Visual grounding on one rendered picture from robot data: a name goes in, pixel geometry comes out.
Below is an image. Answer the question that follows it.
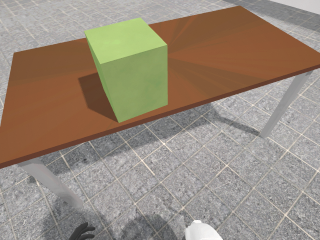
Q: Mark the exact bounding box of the table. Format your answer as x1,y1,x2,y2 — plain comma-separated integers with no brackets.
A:
0,5,320,210

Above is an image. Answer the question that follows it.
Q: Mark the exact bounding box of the robot left hand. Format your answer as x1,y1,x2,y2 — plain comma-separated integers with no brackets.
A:
69,222,96,240

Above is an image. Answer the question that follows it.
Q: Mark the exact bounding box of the carton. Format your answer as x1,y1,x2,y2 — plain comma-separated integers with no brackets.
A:
84,17,168,123

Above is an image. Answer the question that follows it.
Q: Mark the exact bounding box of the right robot shin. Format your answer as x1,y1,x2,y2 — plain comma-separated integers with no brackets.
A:
191,220,202,225

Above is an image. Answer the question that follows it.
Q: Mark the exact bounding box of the robot right thigh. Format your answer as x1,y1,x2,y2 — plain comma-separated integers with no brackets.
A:
185,223,223,240

